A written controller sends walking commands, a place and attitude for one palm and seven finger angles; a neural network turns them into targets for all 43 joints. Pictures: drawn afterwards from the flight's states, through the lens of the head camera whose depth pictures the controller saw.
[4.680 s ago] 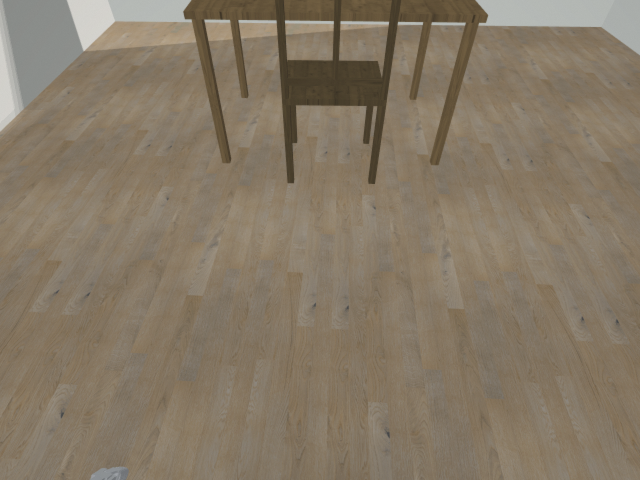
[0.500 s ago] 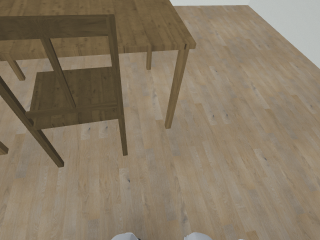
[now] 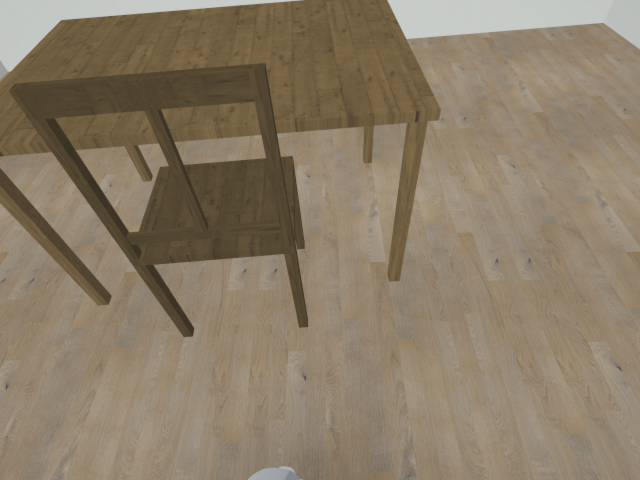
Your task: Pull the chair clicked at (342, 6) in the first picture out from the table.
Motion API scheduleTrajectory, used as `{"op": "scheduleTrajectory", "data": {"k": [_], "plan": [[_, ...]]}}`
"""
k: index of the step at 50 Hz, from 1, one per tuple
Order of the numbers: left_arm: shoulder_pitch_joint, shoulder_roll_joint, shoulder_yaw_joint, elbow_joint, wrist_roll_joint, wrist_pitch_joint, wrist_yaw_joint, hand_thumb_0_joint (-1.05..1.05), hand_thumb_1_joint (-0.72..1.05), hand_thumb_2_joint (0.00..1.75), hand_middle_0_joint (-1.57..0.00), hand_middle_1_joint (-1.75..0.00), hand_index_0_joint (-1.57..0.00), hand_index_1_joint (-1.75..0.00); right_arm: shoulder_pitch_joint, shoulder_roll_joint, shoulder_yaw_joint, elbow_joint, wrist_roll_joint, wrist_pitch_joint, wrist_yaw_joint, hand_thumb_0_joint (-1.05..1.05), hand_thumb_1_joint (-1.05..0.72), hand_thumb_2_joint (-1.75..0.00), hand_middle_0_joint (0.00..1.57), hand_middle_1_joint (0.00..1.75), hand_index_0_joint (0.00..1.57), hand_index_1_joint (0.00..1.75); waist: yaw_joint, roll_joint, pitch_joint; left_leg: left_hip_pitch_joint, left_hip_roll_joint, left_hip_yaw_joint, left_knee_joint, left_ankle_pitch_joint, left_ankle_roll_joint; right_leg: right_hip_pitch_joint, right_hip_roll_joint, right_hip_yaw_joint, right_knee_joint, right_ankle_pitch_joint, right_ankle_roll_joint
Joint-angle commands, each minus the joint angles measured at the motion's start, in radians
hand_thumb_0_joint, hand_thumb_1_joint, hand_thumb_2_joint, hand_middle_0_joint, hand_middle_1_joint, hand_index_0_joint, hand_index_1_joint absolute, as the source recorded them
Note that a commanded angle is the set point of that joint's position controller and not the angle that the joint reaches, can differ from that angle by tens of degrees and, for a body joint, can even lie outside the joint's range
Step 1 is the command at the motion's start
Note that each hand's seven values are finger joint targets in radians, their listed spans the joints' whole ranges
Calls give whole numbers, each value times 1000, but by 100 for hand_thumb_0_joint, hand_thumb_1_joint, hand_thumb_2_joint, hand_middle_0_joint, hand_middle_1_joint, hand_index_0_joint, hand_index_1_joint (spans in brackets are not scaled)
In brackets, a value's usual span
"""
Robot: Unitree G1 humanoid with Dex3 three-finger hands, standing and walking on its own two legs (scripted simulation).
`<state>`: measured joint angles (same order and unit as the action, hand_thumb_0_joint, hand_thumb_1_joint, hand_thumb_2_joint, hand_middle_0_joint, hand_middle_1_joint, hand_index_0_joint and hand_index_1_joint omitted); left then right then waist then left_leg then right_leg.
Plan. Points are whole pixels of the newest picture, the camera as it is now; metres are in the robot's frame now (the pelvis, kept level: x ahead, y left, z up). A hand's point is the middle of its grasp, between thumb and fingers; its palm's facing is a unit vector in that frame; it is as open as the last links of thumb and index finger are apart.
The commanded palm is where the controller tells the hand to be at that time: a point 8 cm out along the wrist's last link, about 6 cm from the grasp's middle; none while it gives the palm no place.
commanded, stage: take the last steps up to it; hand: left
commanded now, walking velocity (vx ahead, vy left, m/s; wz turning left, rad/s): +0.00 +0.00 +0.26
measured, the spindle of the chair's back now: (181, 177) +0.71 +0.34 -0.06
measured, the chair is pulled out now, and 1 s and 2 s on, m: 0.00 0.00 0.00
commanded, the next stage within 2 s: come to a stop and stand still in 0.96 s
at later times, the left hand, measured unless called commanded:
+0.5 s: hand out of the picture -0.08 +0.24 -0.17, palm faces +0.21 -0.95 -0.21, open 7.4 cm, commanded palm none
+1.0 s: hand (187, 393) +0.28 +0.25 -0.16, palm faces +0.13 -0.97 -0.20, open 7.4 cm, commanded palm none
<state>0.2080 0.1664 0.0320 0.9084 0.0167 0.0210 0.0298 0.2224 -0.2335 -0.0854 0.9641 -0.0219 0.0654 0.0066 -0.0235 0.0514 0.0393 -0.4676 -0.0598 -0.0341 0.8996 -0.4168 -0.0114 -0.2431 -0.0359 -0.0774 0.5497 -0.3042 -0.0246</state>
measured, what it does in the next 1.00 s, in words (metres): walks ahead: left foot, then right foot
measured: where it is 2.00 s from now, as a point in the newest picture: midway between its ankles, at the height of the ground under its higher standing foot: outside the picture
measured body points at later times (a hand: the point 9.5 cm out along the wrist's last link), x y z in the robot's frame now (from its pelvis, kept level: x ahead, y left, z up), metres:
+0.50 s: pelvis +0.03 +0.06 +0.00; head +0.04 +0.08 +0.45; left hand -0.09 +0.29 -0.16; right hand +0.16 -0.16 -0.13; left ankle -0.01 +0.16 -0.74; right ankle +0.00 -0.07 -0.69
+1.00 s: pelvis +0.20 +0.06 +0.00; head +0.23 +0.05 +0.44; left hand +0.27 +0.30 -0.15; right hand +0.18 -0.16 -0.17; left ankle +0.11 +0.17 -0.65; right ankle +0.25 -0.02 -0.74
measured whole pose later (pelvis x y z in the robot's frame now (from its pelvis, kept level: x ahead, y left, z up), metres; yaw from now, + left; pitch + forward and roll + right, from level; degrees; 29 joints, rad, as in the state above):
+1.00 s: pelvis +0.20 +0.06 +0.00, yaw +6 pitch -1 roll -1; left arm 0.16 0.15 0.04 1.00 0.01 -0.06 0.01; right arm 0.35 -0.16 -0.04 1.13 -0.02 -0.02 -0.02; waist -0.03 0.04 0.07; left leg -0.38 0.06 0.04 1.17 -0.41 0.03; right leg -0.30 0.00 -0.16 0.55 -0.23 -0.07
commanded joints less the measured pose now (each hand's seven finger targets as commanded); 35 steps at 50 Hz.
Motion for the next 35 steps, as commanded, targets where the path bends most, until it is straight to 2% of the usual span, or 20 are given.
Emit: {"op": "scheduleTrajectory", "data": {"k": [1,2,3,6,8,11,14,15,17,18,19,20,21,22,23,24,25,27,31,35], "plan": [[-13,167,38,-62,2,-38,9,0,90,90,-20,-30,-20,-30,18,-60,-11,-43,4,-14,4,0,-90,-90,20,30,20,30,-6,-186,-4,-75,69,-4,267,46,-35,42,-252,146,-232,442,-93],[12,169,38,-53,4,-41,9,0,90,90,-20,-30,-20,-30,9,-55,-6,-40,5,-14,2,0,-90,-90,20,30,20,30,6,-193,-11,-63,77,1,245,44,-42,66,-254,141,-227,463,-101],[49,173,40,-38,4,-43,8,0,90,90,-20,-30,-20,-30,0,-54,-2,-35,2,-14,2,0,-90,-90,20,30,20,30,24,-197,-30,-63,81,11,219,41,-47,105,-261,147,-238,403,-103],[139,187,47,8,7,-51,0,0,90,90,-20,-30,-20,-30,-60,-59,4,-45,-4,-21,10,0,-90,-90,20,30,20,30,70,-199,-10,-106,99,30,135,30,-46,188,-292,198,-297,179,-112],[174,192,52,33,10,-57,-6,0,90,90,-20,-30,-20,-30,-103,-57,7,-50,-6,-27,16,0,-90,-90,20,30,20,30,88,-194,18,-115,115,38,81,30,-40,191,-308,220,-334,45,-115],[221,202,53,74,17,-65,-12,0,90,90,-20,-30,-20,-30,-146,-49,14,-59,-2,-41,24,0,-90,-90,20,30,20,30,109,-221,14,-103,119,64,-35,-4,-24,234,-325,229,-353,-24,-127],[225,213,54,99,20,-67,-14,0,90,90,-20,-30,-20,-30,-145,-32,26,-59,2,-54,28,0,-90,-90,20,30,20,30,103,-225,-1,-12,107,89,-161,-12,-3,201,-326,198,-350,-11,-129],[214,215,54,104,20,-65,-16,0,90,90,-20,-30,-20,-30,-130,-25,29,-56,4,-60,28,0,-90,-90,20,30,20,30,92,-225,-4,47,100,100,-221,-9,5,171,-316,177,-339,-3,-123],[168,220,56,111,14,-57,-19,0,90,90,-20,-30,-20,-30,-32,-20,35,-23,3,-69,23,0,-90,-90,20,30,20,30,42,-221,-12,247,72,159,-396,82,14,51,-263,91,-287,-79,-84],[158,203,51,118,8,-52,-21,0,90,90,-20,-30,-20,-30,19,-30,34,0,3,-76,17,0,-90,-90,20,30,20,30,18,-182,-5,391,58,182,-484,137,15,-60,-223,48,-246,-130,-53],[147,170,40,114,4,-46,-26,0,90,90,-20,-30,-20,-30,91,-80,24,25,3,-81,5,0,-90,-90,20,30,20,30,-20,-68,-20,540,115,112,-520,83,28,-187,-177,1,-133,-170,-19],[137,104,27,93,2,-44,-34,0,90,90,-20,-30,-20,-30,180,-162,4,45,-7,-86,-4,0,-90,-90,20,30,20,30,-60,162,-27,621,324,-178,-613,-61,106,-353,-75,-90,110,-203,26],[79,81,16,50,9,-46,-34,0,90,90,-20,-30,-20,-30,258,-226,-7,52,-3,-80,-11,0,-90,-90,20,30,20,30,-86,194,24,563,456,-350,-733,-164,184,-451,-28,-86,321,-280,33],[31,92,20,41,17,-44,-30,0,90,90,-20,-30,-20,-30,233,-202,-1,59,-5,-83,-16,0,-90,-90,20,30,20,30,-84,195,64,482,457,-359,-770,-212,201,-473,-53,-6,446,-265,15],[16,103,26,52,14,-44,-36,0,90,90,-20,-30,-20,-30,180,-155,13,51,-4,-87,-22,0,-90,-90,20,30,20,30,-60,164,119,409,422,-310,-778,-180,201,-481,-78,30,515,-184,7],[47,103,28,74,11,-46,-44,0,90,90,-20,-30,-20,-30,119,-108,29,37,0,-95,-24,0,-90,-90,20,30,20,30,-23,128,143,377,379,-219,-771,-78,189,-460,-98,42,535,-102,7],[85,93,25,96,10,-46,-49,0,90,90,-20,-30,-20,-30,92,-81,37,30,2,-105,-25,0,-90,-90,20,30,20,30,3,103,129,362,344,-145,-763,42,180,-422,-103,38,537,-43,16],[130,81,23,119,9,-41,-49,0,90,90,-20,-30,-20,-30,91,-65,41,35,8,-123,-28,0,-90,-90,20,30,20,30,30,54,83,373,314,-69,-752,243,184,-379,-99,31,529,17,31],[64,72,21,90,6,-40,-47,0,90,90,-20,-30,-20,-30,151,-56,33,72,8,-140,-33,0,-90,-90,20,30,20,30,25,-5,74,457,327,-34,-726,487,220,-403,-99,25,405,43,42],[-36,58,20,50,2,-40,-50,0,90,90,-20,-30,-20,-30,184,-66,30,109,1,-139,-35,0,-90,-90,20,30,20,30,5,48,101,467,326,12,-695,545,204,-362,-83,-1,236,65,24]]}}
